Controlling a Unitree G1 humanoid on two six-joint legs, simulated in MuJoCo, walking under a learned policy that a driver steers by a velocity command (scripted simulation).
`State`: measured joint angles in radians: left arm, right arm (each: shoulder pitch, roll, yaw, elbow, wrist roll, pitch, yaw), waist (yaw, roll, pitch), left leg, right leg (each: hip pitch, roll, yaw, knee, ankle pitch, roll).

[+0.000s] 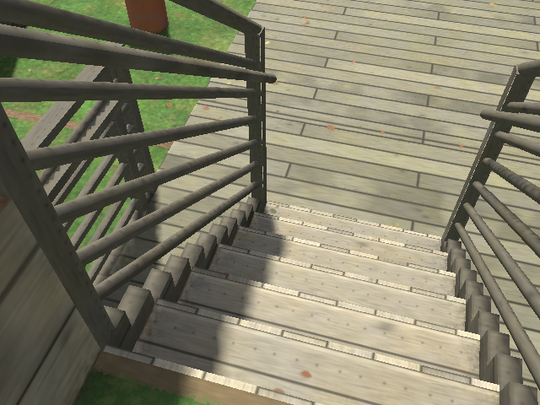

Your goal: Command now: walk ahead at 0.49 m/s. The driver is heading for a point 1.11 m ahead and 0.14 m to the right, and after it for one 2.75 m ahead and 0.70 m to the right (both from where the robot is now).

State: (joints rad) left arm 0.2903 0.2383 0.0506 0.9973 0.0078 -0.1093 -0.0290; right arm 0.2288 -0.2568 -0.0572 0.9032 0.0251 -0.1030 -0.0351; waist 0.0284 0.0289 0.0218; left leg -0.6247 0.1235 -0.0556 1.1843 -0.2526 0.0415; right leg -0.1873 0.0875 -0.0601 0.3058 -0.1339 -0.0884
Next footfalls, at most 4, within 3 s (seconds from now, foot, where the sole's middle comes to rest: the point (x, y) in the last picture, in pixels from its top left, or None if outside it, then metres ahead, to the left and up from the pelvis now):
0.28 left None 0.32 0.15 -0.78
0.80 right None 0.45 -0.11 -0.78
1.26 left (254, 362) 0.68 0.10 -0.97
1.70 right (335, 328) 0.89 -0.16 -1.16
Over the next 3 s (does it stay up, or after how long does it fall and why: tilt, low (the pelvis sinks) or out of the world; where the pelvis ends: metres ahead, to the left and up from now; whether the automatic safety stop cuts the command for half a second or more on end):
stays up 1.14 -0.20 -0.58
